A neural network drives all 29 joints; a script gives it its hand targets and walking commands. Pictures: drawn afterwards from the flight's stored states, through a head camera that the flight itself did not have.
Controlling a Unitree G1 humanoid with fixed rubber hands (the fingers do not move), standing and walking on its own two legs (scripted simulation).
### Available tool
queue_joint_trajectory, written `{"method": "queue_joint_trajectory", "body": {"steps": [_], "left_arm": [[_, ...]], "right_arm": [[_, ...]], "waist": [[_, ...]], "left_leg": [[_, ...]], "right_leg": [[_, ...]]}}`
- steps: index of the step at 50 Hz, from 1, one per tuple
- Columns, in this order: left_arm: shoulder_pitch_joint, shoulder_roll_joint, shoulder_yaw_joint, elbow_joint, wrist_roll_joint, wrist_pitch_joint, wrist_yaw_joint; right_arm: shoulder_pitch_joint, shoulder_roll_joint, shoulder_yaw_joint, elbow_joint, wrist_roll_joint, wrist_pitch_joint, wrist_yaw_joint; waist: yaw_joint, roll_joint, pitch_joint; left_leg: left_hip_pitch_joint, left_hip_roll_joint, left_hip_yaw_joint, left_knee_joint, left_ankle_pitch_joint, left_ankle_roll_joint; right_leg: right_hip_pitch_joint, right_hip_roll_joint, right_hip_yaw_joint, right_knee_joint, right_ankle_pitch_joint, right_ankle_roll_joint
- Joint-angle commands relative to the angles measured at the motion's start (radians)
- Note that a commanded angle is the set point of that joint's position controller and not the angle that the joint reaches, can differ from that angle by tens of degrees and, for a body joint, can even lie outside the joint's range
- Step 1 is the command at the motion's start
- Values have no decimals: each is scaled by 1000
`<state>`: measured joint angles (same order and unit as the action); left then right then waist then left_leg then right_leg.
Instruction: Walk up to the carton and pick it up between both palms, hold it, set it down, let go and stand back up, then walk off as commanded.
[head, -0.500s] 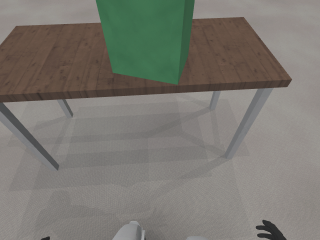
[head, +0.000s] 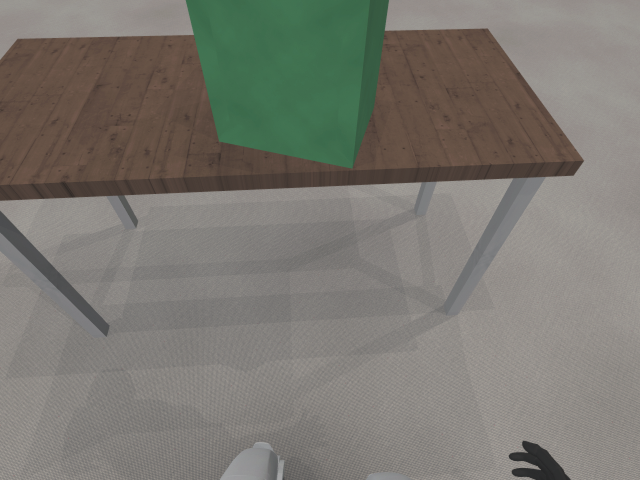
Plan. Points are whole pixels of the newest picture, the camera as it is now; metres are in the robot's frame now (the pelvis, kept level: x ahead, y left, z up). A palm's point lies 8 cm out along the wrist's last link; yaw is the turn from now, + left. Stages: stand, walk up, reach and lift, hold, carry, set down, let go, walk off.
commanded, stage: stand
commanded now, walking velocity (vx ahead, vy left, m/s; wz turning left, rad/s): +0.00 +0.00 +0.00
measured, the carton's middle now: (298, 54) +0.79 +0.03 +0.12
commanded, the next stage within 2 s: none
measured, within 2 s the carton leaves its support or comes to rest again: neither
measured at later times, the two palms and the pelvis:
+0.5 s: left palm out of the picture +0.10 +0.30 -0.10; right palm out of the picture +0.12 -0.30 -0.10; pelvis +0.01 +0.00 +0.00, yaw -1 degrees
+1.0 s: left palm out of the picture +0.09 +0.31 -0.11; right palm out of the picture +0.11 -0.29 -0.10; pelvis +0.01 +0.01 +0.01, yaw -2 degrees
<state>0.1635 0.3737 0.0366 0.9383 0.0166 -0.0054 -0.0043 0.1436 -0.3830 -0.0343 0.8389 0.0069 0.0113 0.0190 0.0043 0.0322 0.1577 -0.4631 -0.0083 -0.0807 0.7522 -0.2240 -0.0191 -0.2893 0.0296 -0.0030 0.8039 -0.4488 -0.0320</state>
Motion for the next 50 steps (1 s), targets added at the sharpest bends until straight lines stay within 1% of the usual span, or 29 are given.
{"method": "queue_joint_trajectory", "body": {"steps": [1,2,3,5,7,8,10,11,13,14,18,20,22,24,25,27,28,31,33,34,35,37,38,41,44,45,47,48,50], "left_arm": [[-66,242,47,-31,6,-43,-3],[-88,226,40,-31,1,-44,-2],[-44,201,37,-15,-2,-47,-1],[-80,203,31,-11,-6,-49,-2],[-37,209,37,15,-16,-48,2],[-60,225,42,8,-13,-41,7],[-27,241,48,13,-18,-40,9],[-51,230,41,20,-15,-36,10],[-51,234,42,25,-14,-31,7],[-51,217,36,28,-13,-33,7],[-81,204,32,32,-8,-30,6],[-86,212,32,47,-5,-33,5],[-100,234,38,44,-4,-33,3],[-95,217,34,42,-11,-30,6],[-118,213,30,44,-9,-31,3],[-98,218,26,48,-10,-28,2],[-91,216,35,43,-15,-34,1],[-96,225,36,62,-12,-39,4],[-113,226,36,53,-15,-29,2],[-103,220,34,64,-9,-32,5],[-99,222,32,53,-11,-36,4],[-93,207,28,69,-12,-33,4],[-96,210,26,74,-12,-31,8],[-130,213,30,66,-10,-25,7],[-117,222,29,76,-7,-29,2],[-91,225,41,79,-11,-29,-2],[-89,196,27,82,-11,-25,-1],[-110,212,29,84,-7,-29,5],[-85,217,28,89,-10,-33,4]], "right_arm": [[-38,-206,-52,4,-28,-48,-10],[-49,-199,-49,-6,-32,-52,-10],[-55,-212,-54,-2,-34,-56,-11],[-75,-191,-38,-2,-25,-58,-15],[-78,-203,-41,1,-22,-56,-18],[-89,-173,-31,-2,-21,-53,-22],[-82,-196,-29,7,-21,-48,-29],[-74,-204,-31,14,-16,-44,-31],[-66,-193,-25,17,-15,-46,-28],[-93,-182,-19,17,-18,-43,-30],[-112,-183,-22,10,-22,-43,-30],[-94,-189,-24,20,-21,-48,-26],[-103,-213,-25,29,-26,-47,-26],[-88,-181,-13,20,-21,-47,-21],[-75,-201,-17,39,-22,-47,-20],[-76,-178,-12,32,-16,-47,-19],[-91,-192,-15,27,-20,-49,-17],[-89,-193,-17,51,-22,-49,-24],[-93,-181,-10,49,-24,-47,-23],[-89,-206,-16,55,-20,-46,-25],[-90,-184,-8,53,-17,-43,-21],[-91,-201,-11,59,-21,-43,-20],[-110,-200,-15,60,-21,-46,-23],[-95,-206,-14,53,-24,-48,-22],[-76,-183,-4,72,-16,-49,-19],[-95,-193,-13,61,-19,-48,-17],[-90,-186,-8,70,-17,-47,-19],[-79,-202,-10,77,-18,-47,-22],[-90,-195,-12,74,-19,-53,-21]], "waist": [[-14,-33,-159],[-22,-14,-190],[1,12,-218],[4,-21,-268],[9,-9,-315],[8,-42,-320],[25,-39,-344],[6,-52,-353],[-7,-20,-327],[16,-8,-296],[6,-30,-285],[-5,-40,-285],[-2,-10,-274],[5,-51,-270],[-9,-49,-262],[2,-69,-294],[5,-52,-318],[0,3,-302],[4,-46,-299],[2,-15,-290],[4,-56,-275],[-10,-7,-291],[2,13,-286],[-11,-50,-252],[-16,13,-254],[7,-1,-327],[4,1,-272],[-7,-33,-282],[1,9,-313]], "left_leg": [[253,86,-116,-239,-183,72],[269,98,-126,-245,-144,85],[294,108,-146,-248,-79,95],[296,123,-119,-223,86,103],[308,124,-88,-177,306,105],[294,116,-72,-154,339,94],[285,102,-54,-151,329,85],[296,110,-61,-151,304,87],[285,107,-63,-164,265,77],[266,108,-66,-184,231,81],[283,111,-76,-209,171,82],[278,111,-72,-206,157,78],[281,105,-80,-220,108,74],[268,99,-72,-210,137,78],[289,99,-65,-209,142,70],[291,117,-83,-224,115,81],[308,110,-59,-211,165,79],[296,117,-61,-214,190,86],[301,110,-52,-216,177,83],[278,115,-61,-213,175,81],[290,105,-48,-229,158,73],[293,119,-65,-230,145,83],[292,121,-77,-228,128,83],[282,103,-55,-239,71,76],[299,112,-65,-257,79,70],[322,120,-70,-251,64,83],[292,122,-81,-253,81,84],[296,119,-61,-256,107,79],[320,121,-74,-263,127,77]], "right_leg": [[-166,-149,241,-391,-211,-28],[-147,-137,218,-370,-124,-25],[-114,-127,200,-328,-27,-27],[-41,-121,177,-300,128,-25],[34,-120,165,-265,317,-20],[54,-132,164,-250,416,-14],[92,-135,174,-242,480,-11],[72,-132,178,-257,407,-27],[51,-140,188,-263,367,-33],[51,-144,186,-285,305,-29],[-7,-134,189,-308,175,-29],[-2,-141,191,-324,174,-32],[-20,-149,208,-332,139,-33],[-6,-142,210,-332,159,-32],[-31,-151,221,-330,178,-37],[6,-133,188,-343,161,-27],[14,-133,189,-331,218,-26],[30,-142,207,-329,227,-25],[9,-135,192,-327,225,-27],[19,-146,208,-329,229,-30],[11,-138,192,-343,224,-25],[10,-132,191,-324,192,-25],[0,-131,196,-327,190,-28],[-17,-130,207,-357,112,-30],[-32,-128,198,-364,135,-29],[19,-123,180,-348,138,-26],[4,-118,176,-358,156,-21],[11,-129,180,-360,174,-28],[30,-129,182,-336,199,-22]]}}
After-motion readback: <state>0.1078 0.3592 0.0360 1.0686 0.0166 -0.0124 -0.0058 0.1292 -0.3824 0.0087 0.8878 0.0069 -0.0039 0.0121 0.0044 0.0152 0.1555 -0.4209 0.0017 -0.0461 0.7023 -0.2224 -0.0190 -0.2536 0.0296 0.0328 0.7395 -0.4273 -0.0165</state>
